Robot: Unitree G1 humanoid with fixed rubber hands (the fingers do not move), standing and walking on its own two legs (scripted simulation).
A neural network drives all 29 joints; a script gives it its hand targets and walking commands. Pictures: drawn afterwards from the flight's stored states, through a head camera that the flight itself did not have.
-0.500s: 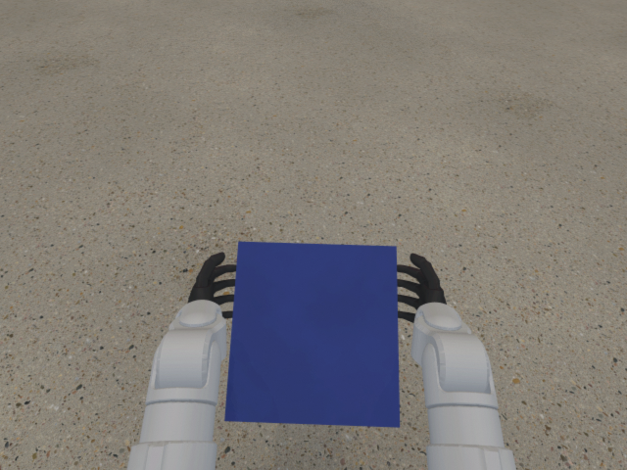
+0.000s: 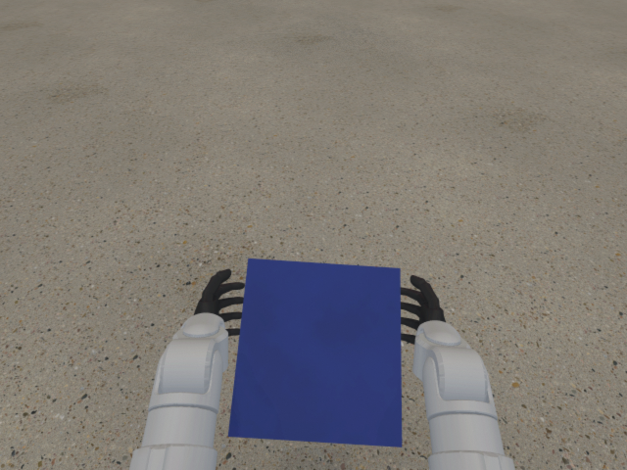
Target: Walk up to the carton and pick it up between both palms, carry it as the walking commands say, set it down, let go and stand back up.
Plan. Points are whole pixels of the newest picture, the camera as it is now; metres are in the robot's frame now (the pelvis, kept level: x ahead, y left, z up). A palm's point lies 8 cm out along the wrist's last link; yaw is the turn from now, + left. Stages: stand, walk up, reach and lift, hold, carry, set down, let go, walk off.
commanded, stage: carry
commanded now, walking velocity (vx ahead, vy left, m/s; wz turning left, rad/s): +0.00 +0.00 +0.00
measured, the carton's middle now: (316, 347) +0.32 +0.01 -0.05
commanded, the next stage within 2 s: hold in 1.14 s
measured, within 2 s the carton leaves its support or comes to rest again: neither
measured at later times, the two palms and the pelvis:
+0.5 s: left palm (214, 315) +0.30 +0.15 +0.05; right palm (426, 322) +0.31 -0.14 +0.05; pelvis +0.02 +0.00 +0.00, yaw +0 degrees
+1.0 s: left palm (219, 309) +0.31 +0.14 +0.05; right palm (428, 314) +0.32 -0.14 +0.05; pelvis +0.03 +0.00 +0.00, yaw +0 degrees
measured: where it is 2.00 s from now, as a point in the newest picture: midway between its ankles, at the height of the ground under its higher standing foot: outside the picture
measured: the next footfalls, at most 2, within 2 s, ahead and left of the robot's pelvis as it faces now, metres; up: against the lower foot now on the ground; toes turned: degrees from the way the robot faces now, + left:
none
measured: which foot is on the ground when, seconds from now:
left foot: down 0.00-1.00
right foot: down 0.00-1.00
